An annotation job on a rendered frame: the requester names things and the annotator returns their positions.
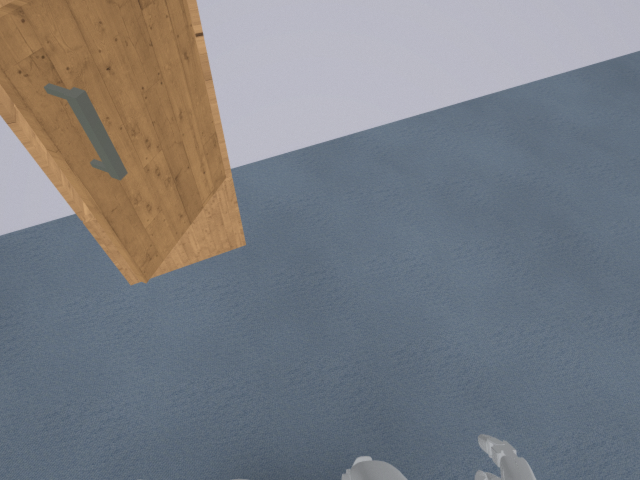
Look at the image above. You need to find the right robot hand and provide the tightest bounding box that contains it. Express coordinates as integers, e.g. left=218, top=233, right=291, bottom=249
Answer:
left=474, top=434, right=536, bottom=480

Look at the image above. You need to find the cupboard door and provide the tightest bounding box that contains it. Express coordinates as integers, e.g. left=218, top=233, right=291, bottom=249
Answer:
left=0, top=0, right=226, bottom=283

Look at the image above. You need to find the handle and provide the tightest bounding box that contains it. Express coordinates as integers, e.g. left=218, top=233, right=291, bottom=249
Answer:
left=44, top=83, right=128, bottom=181

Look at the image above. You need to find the robot right shin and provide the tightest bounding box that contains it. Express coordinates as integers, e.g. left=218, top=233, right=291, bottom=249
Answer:
left=352, top=456, right=372, bottom=466

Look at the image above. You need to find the robot right thigh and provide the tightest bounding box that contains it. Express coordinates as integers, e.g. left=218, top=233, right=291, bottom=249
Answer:
left=342, top=460, right=407, bottom=480

